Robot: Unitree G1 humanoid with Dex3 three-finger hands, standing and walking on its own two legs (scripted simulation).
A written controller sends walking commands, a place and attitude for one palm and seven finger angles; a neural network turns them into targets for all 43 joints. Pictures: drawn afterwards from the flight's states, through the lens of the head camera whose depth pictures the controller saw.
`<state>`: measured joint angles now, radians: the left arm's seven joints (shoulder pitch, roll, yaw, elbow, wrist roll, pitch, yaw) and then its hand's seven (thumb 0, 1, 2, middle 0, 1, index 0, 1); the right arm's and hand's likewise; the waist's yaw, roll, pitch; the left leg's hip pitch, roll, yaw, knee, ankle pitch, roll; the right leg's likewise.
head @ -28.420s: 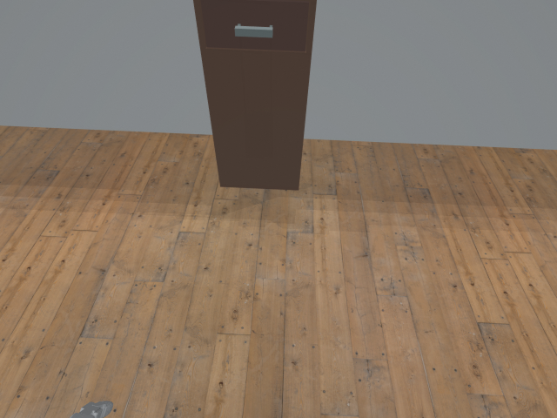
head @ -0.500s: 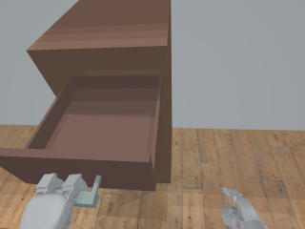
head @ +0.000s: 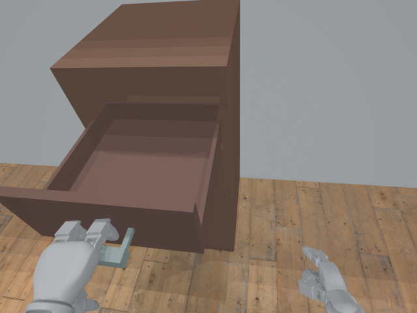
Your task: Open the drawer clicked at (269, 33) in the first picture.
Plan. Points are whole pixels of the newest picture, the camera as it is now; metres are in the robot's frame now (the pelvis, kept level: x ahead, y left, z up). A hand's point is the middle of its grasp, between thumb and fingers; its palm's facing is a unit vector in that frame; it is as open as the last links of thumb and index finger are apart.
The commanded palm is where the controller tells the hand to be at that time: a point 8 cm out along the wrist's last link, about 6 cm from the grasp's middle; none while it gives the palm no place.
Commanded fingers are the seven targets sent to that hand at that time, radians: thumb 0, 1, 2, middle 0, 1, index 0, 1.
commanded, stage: lift the hand off the handle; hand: left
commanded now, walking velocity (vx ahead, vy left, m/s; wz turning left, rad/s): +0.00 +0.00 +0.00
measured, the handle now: (96, 242) +0.21 +0.24 +0.06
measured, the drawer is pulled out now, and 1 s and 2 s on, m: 0.30 0.30 0.29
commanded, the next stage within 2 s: draw the hand back to the body in 1.70 s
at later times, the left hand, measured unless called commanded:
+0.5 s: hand (90, 270) +0.17 +0.24 +0.04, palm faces +0.02 -0.06 -1.00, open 13.5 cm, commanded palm +0.14 +0.25 +0.11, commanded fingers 0.00 -0.50 0.30 -0.30 -1.20 -0.30 -1.20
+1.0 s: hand (74, 256) +0.17 +0.24 +0.09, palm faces +0.04 -0.11 -0.99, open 13.1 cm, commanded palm +0.15 +0.24 +0.18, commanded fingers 0.00 -0.50 0.30 -0.30 -1.20 -0.30 -1.20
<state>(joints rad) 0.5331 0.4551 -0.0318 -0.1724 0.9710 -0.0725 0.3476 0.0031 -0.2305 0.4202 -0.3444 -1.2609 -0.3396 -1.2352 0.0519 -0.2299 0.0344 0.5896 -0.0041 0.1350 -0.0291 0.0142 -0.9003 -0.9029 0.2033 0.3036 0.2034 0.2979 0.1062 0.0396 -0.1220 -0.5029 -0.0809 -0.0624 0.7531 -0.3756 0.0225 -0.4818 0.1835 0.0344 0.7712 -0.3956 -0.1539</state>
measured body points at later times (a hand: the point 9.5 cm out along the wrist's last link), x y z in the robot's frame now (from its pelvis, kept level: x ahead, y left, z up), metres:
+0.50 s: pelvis -0.01 -0.01 +0.00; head +0.01 -0.06 +0.44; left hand +0.16 +0.24 +0.10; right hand +0.21 -0.22 -0.12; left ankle +0.00 +0.14 -0.70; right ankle -0.02 +0.00 -0.71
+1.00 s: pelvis +0.01 +0.02 +0.01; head +0.01 -0.03 +0.46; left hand +0.17 +0.25 +0.15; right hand +0.25 -0.19 -0.08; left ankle +0.00 +0.14 -0.71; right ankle -0.02 +0.00 -0.71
